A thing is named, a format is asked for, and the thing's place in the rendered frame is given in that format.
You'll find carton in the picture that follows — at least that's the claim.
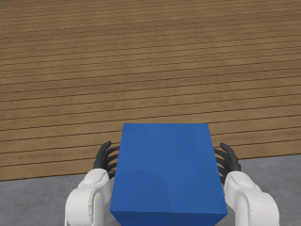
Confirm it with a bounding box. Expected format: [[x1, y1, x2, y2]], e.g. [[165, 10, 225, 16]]
[[109, 123, 228, 226]]

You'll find robot right forearm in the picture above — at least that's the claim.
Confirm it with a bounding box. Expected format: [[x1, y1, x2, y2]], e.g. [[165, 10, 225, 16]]
[[224, 170, 279, 226]]

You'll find robot left forearm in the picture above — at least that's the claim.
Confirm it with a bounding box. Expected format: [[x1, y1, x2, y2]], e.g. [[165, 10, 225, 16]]
[[64, 169, 112, 226]]

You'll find right robot hand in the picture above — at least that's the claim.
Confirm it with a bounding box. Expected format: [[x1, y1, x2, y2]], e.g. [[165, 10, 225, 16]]
[[214, 142, 241, 186]]

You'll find left robot hand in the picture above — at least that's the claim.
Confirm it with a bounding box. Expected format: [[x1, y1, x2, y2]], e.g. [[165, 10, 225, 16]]
[[93, 140, 120, 180]]

